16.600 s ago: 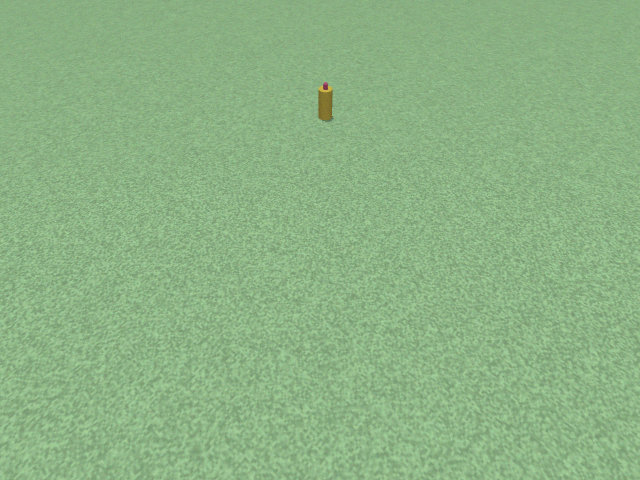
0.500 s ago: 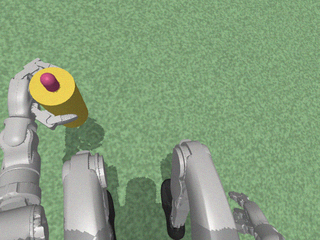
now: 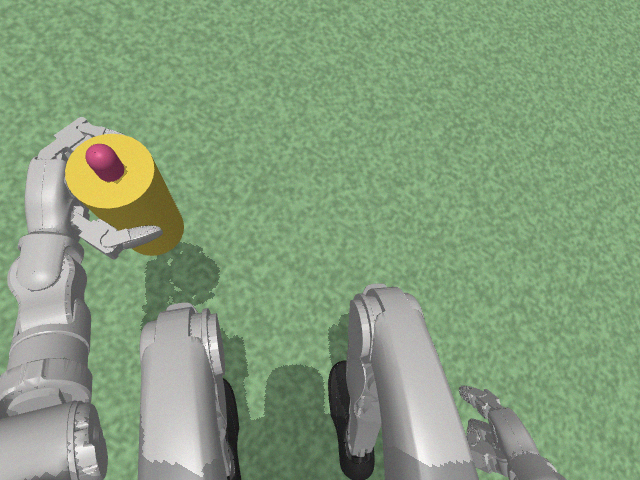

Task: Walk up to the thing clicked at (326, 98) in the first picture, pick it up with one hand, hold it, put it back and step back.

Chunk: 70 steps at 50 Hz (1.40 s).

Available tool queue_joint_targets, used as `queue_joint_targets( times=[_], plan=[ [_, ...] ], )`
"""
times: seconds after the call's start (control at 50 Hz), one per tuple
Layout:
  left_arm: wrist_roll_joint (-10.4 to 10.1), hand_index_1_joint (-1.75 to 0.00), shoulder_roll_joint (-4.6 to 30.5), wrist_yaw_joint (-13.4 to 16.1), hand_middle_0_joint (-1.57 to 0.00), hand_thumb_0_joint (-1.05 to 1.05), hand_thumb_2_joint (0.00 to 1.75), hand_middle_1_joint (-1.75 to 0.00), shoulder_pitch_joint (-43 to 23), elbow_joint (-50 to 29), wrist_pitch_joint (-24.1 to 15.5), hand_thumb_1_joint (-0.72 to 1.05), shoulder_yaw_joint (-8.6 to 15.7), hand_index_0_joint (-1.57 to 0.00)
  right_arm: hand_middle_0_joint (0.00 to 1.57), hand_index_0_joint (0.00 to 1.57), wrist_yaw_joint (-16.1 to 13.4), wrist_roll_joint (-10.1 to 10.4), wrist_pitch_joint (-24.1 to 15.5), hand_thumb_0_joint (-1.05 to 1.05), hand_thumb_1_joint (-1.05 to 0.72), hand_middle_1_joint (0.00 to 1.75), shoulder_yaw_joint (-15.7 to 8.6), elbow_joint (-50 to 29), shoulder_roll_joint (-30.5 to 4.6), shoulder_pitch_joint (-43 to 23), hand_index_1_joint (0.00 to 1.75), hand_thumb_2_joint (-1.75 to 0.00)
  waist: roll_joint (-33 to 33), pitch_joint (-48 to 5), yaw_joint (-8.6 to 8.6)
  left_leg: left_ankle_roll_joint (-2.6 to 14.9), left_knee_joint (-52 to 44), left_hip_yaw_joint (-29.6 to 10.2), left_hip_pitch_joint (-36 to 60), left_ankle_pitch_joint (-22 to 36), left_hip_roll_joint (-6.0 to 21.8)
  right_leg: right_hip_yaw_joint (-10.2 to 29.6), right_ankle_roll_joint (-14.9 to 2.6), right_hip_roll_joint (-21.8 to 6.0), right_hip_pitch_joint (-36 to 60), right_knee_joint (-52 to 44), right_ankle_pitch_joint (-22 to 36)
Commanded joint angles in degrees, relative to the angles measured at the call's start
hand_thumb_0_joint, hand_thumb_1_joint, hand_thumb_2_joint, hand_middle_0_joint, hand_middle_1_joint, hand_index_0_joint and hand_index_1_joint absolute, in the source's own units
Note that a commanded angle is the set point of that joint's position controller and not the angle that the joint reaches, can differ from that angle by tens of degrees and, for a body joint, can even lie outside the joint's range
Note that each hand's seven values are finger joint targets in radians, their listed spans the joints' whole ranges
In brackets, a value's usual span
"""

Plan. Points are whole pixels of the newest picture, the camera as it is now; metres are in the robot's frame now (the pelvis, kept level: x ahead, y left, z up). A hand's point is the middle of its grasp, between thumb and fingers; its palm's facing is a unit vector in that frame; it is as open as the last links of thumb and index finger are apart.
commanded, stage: lift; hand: left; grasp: from the side
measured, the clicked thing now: (131, 198) +0.45 +0.19 -0.05
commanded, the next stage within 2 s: none
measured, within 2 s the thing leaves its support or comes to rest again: neither
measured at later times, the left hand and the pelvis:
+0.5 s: hand (95, 180) +0.43 +0.20 +0.03, palm faces -0.06 -1.00 -0.06, open 11.4 cm; pelvis +0.00 +0.00 +0.04, yaw +2 degrees
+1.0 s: hand out of the picture +0.39 +0.21 +0.20, palm faces -0.02 -1.00 -0.07, open 11.4 cm; pelvis +0.03 +0.00 +0.18, yaw +3 degrees
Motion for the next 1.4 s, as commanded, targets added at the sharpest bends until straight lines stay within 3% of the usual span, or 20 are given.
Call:
queue_joint_targets(
  times=[0.0, 0.02, 0.1, 0.22, 0.36, 0.46, 0.56, 0.62, 0.68, 0.74, 0.8, 0.86, 0.96, 1.02, 1.06, 1.12, 1.18, 1.32, 1.34, 1.38],
  plan=[
    [-3.45, -1.52, 14.25, 0.15, -1.34, 0.0, 1.39, -1.48, -24.5, -18.64, -7.31, -0.08, 4.62, -1.32, 0.2, 0.2, -0.68, 0.13, -1.4, 0.0, -0.9, 0.3, -4.72, -2.77, -12.06, 7.35, 0.3, -0.91, 12.97, -42.6, 0.35, 0.83, -15.81, 0.71, 31.05, 8.95, -1.87, 0.19, -1.92, 2.74, 18.58, -13.68, 11.72],
    [-3.29, -1.52, 13.39, -0.03, -1.33, 0.0, 1.39, -1.47, -24.78, -18.65, -7.39, -0.07, 3.39, -1.31, 0.2, 0.2, -0.73, 0.17, -1.36, 0.0, -0.9, 0.3, -4.58, -2.75, -11.84, 7.33, 0.3, -0.91, 13.91, -42.15, -0.11, 0.74, -16.22, 0.69, 31.34, 8.14, -1.9, 0.13, -1.99, 2.6, 18.28, -13.62, 11.15],
    [-3.79, -1.58, 15.14, -0.43, -1.42, 0.0, 1.32, -1.57, -24.55, -20.86, -7.54, -0.1, 5.24, -1.43, 0.2, 0.2, -0.84, 0.41, -1.65, 0.0, -0.95, 0.3, -5.0, -2.72, -12.04, 8.16, 0.3, -0.91, 14.08, -45.14, 0.97, 0.65, -16.8, 0.96, 33.35, 10.76, -2.0, 0.51, -1.98, 2.45, 20.31, -13.86, 12.98],
    [-5.02, -1.58, 15.25, -2.4, -1.42, 0.0, 1.33, -1.57, -23.17, -24.43, -6.27, -0.09, 4.62, -1.43, 0.2, 0.2, -1.47, 1.33, -2.31, 0.0, -0.95, 0.3, -6.06, -2.69, -11.78, 8.97, 0.3, -0.91, 13.39, -48.54, 1.14, 1.17, -17.53, 2.01, 35.92, 13.53, -2.05, 1.8, -1.78, 2.45, 23.69, -16.21, 15.05],
    [-7.02, -1.56, 13.53, -4.15, -1.41, 0.0, 1.33, -1.56, -19.14, -26.0, -3.22, -0.07, 4.36, -1.42, 0.2, 0.2, -2.23, 2.74, -3.15, 0.0, -0.94, 0.3, -6.41, -3.25, -10.99, 8.72, 0.3, -0.91, 10.07, -45.72, 1.82, 1.58, -20.7, 2.05, 35.2, 12.08, -2.01, 2.67, -1.63, 2.36, 26.82, -20.02, 13.42],
    [-7.66, -1.54, 12.66, -2.75, -1.37, 0.0, 1.34, -1.54, -15.13, -29.32, -1.04, -0.05, 4.95, -1.39, 0.2, 0.2, -2.72, 3.56, -3.21, 0.0, -0.92, 0.3, -6.73, -4.94, -10.68, 8.34, 0.3, -0.9, 8.72, -45.92, 3.48, 1.48, -24.08, 1.97, 37.27, 11.08, -2.0, 3.08, -1.55, 2.36, 30.7, -23.69, 12.44],
    [-6.89, -1.52, 9.18, -1.92, -1.35, 0.0, 1.32, -1.52, -13.27, -34.2, 0.96, -0.04, 1.0, -1.37, 0.2, 0.2, -3.25, 4.1, -3.57, 0.0, -0.92, 0.3, -7.24, -5.64, -10.01, 7.8, 0.3, -0.9, 9.19, -43.11, 2.95, 1.22, -28.74, 0.96, 42.28, 8.7, -1.63, 3.02, -1.62, 2.28, 30.74, -27.55, 11.11],
    [-7.02, -1.51, 10.8, -1.13, -1.34, 0.0, 1.31, -1.51, -12.38, -37.62, 2.09, -0.04, 2.09, -1.36, 0.2, 0.2, -3.94, 4.6, -3.81, 0.0, -0.92, 0.3, -7.33, -6.03, -9.73, 7.5, 0.3, -0.9, 8.29, -42.67, 3.66, 1.13, -31.38, 0.75, 44.21, 6.71, -1.58, 3.72, -1.39, 2.19, 33.99, -30.69, 9.78],
    [-8.23, -1.5, 8.62, -0.34, -1.32, 0.0, 1.31, -1.5, -10.5, -41.45, 3.59, -0.04, 0.82, -1.34, 0.2, 0.2, -4.35, 5.24, -4.17, 0.0, -0.91, 0.3, -7.26, -6.92, -9.45, 7.27, 0.3, -0.9, 9.23, -43.5, 3.8, 0.87, -34.65, -0.24, 50.46, 9.25, -1.4, 3.32, -1.4, 2.22, 35.71, -32.7, 11.78],
    [-8.25, -1.51, 10.23, 1.22, -1.31, 0.0, 1.33, -1.51, -6.18, -43.58, 5.05, -0.03, 3.01, -1.33, 0.2, 0.2, -4.81, 5.73, -4.28, 0.0, -0.91, 0.3, -7.12, -7.09, -8.97, 7.32, 0.3, -0.9, 8.44, -43.01, 4.99, 1.02, -37.08, -0.3, 53.94, 13.24, -1.31, 3.28, -1.2, 2.32, 39.95, -35.42, 14.85],
    [-8.43, -1.51, 7.61, 1.89, -1.31, 0.0, 1.34, -1.51, -5.22, -48.81, 6.07, -0.04, 0.08, -1.33, 0.2, 0.2, -5.17, 5.94, -4.5, 0.0, -0.91, 0.3, -6.99, -7.36, -8.04, 7.65, 0.3, -0.9, 8.5, -44.09, 4.33, 1.06, -39.83, -0.05, 58.55, 15.81, -1.42, 3.52, -0.96, 2.46, 44.38, -39.21, 17.25],
    [-8.48, -1.49, 6.53, 2.36, -1.29, 0.0, 1.33, -1.49, 0.46, -49.17, 7.62, 0.0, -0.83, -1.3, 0.2, 0.2, -5.58, 6.26, -5.09, 0.0, -0.91, 0.3, -6.89, -7.34, -7.59, 7.23, 0.3, -0.9, 7.28, -42.09, 4.92, 1.01, -42.88, -0.04, 61.8, 17.67, -1.45, 3.38, -0.76, 2.57, 48.55, -42.73, 19.07],
    [-8.18, -1.48, 4.51, 2.13, -1.27, 0.0, 1.31, -1.48, 1.39, -49.4, 9.26, -0.03, -4.02, -1.29, 0.2, 0.2, -6.18, 6.52, -5.77, 0.0, -0.9, 0.3, -6.78, -6.69, -7.5, 7.73, 0.3, -0.9, 8.24, -36.04, 3.62, 0.34, -49.48, -1.28, 68.58, 17.94, -0.93, 2.88, -0.75, 2.59, 51.42, -47.91, 19.56],
    [-8.19, -1.48, 5.15, 3.08, -1.27, 0.0, 1.31, -1.48, 1.92, -47.64, 10.02, -0.04, -2.28, -1.29, 0.2, 0.2, -6.43, 6.69, -5.96, 0.0, -0.89, 0.3, -6.32, -6.72, -6.78, 7.01, 0.3, -0.9, 7.28, -30.97, 4.49, 0.23, -53.4, -0.77, 68.5, 14.56, -1.15, 3.11, -0.72, 2.65, 55.28, -52.01, 17.65],
    [-8.52, -1.48, 2.97, 3.23, -1.28, 0.0, 1.31, -1.48, 1.92, -46.4, 10.24, -0.03, -3.55, -1.3, 0.2, 0.2, -6.52, 6.71, -6.33, 0.0, -0.89, 0.3, -6.13, -6.61, -6.49, 7.15, 0.3, -0.89, 6.84, -29.32, 3.84, 0.1, -55.66, -0.89, 70.07, 13.75, -1.18, 2.97, -0.64, 2.61, 56.76, -53.92, 17.44],
    [-8.1, -1.49, 3.94, 3.12, -1.28, 0.0, 1.32, -1.49, 2.73, -44.6, 9.83, -0.02, -2.91, -1.31, 0.2, 0.2, -6.62, 6.76, -6.74, 0.0, -0.89, 0.3, -6.23, -7.0, -6.68, 6.54, 0.3, -0.89, 6.89, -25.62, 4.62, -0.16, -59.69, -1.17, 71.95, 11.12, -1.34, 2.92, -0.64, 2.48, 58.3, -56.66, 15.57],
    [-7.51, -1.49, 3.74, 2.11, -1.3, 0.0, 1.31, -1.49, 2.13, -44.65, 8.73, -0.04, -4.51, -1.32, 0.2, 0.2, -6.67, 6.44, -7.09, 0.0, -0.9, 0.3, -6.01, -7.04, -6.44, 6.92, 0.3, -0.9, 7.83, -25.68, 4.59, -0.42, -61.62, -0.57, 75.84, 14.6, -1.38, 3.04, -0.67, 2.28, 61.5, -59.02, 18.32],
    [-9.74, -1.48, 3.12, -0.96, -1.31, 0.0, 1.28, -1.48, 4.35, -43.11, 7.61, -0.06, -4.2, -1.33, 0.2, 0.2, -6.79, 6.26, -7.71, 0.0, -0.91, 0.3, -5.59, -5.59, -6.35, 8.21, 0.3, -0.9, 6.73, -26.38, 4.71, -0.54, -66.08, 0.75, 82.77, 20.78, -1.76, 2.84, -0.62, 2.6, 69.88, -64.6, 23.42],
    [-9.94, -1.48, 4.99, -0.85, -1.3, 0.0, 1.29, -1.48, 2.34, -45.37, 7.14, -0.05, -2.47, -1.32, 0.2, 0.2, -6.93, 6.25, -7.85, 0.0, -0.9, 0.3, -5.76, -5.81, -6.71, 8.12, 0.3, -0.9, 6.95, -27.55, 5.19, -0.53, -66.66, 0.92, 83.89, 21.8, -1.84, 2.99, -0.66, 2.51, 71.01, -65.27, 24.26],
    [-9.64, -1.47, 4.05, -0.58, -1.28, 0.0, 1.28, -1.47, 2.61, -44.7, 6.86, -0.05, -3.39, -1.3, 0.2, 0.2, -7.01, 6.03, -7.77, 0.0, -0.9, 0.3, -5.36, -6.17, -6.18, 7.92, 0.3, -0.9, 7.25, -26.37, 5.1, -0.7, -68.03, 1.13, 86.29, 23.37, -1.81, 2.76, -0.68, 2.71, 71.95, -66.36, 25.15]
  ],
)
